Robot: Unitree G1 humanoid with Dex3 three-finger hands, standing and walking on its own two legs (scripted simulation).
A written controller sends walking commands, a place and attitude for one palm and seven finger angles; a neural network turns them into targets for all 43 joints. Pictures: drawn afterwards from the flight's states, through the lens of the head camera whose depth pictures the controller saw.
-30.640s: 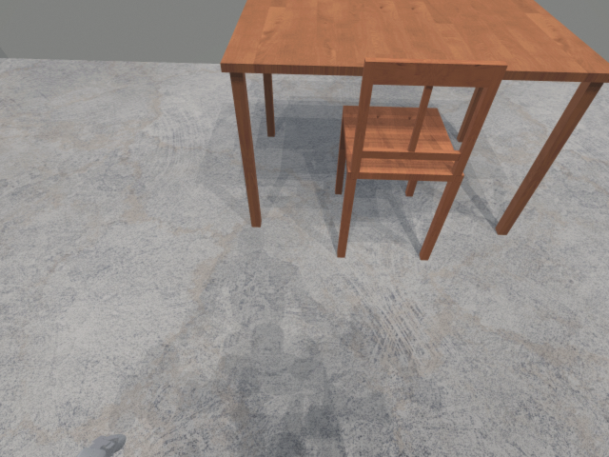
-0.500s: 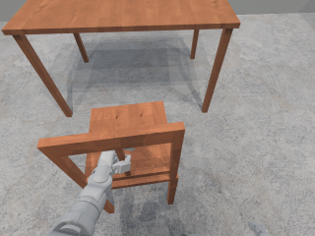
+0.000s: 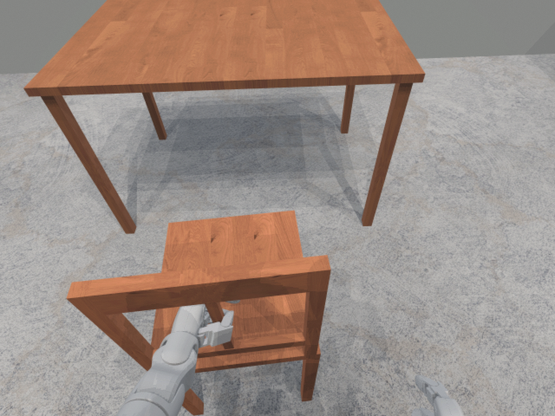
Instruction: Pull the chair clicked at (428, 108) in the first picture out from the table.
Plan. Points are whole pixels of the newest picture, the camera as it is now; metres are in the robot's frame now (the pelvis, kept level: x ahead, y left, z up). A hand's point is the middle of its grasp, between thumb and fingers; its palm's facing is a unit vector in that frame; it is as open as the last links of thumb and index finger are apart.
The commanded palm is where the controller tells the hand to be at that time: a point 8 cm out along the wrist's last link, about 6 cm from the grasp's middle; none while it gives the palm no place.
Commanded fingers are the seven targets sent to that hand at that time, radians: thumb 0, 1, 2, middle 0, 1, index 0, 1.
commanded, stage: stop walking, hand still on the chair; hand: left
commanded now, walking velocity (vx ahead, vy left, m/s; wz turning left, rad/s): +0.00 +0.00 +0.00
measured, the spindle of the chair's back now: (220, 323) +0.29 +0.12 -0.11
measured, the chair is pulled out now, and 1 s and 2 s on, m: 0.57 0.57 0.57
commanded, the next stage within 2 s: open the thumb and straighten the fingers in 0.10 s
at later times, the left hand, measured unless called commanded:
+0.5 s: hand (220, 323) +0.27 +0.11 -0.06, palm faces -0.08 -0.99 -0.14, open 9.5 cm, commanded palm +0.26 +0.17 -0.04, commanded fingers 0.00 -0.55 0.20 -0.35 -1.01 -0.35 -1.01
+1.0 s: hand (207, 321) +0.28 +0.14 -0.06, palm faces -0.06 -0.99 -0.15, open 17.2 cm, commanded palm +0.27 +0.18 -0.04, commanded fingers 0.00 -0.55 0.20 0.00 0.00 0.00 0.00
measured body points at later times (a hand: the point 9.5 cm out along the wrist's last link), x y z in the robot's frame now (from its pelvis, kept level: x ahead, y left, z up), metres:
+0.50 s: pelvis -0.01 +0.00 -0.02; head +0.03 -0.01 +0.43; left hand +0.27 +0.17 -0.04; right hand +0.13 -0.26 -0.12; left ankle -0.02 +0.14 -0.74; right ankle +0.02 -0.12 -0.74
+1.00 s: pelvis +0.01 +0.01 -0.03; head +0.05 +0.00 +0.42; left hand +0.28 +0.19 -0.05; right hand +0.18 -0.24 -0.13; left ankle -0.02 +0.14 -0.74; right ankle +0.02 -0.12 -0.74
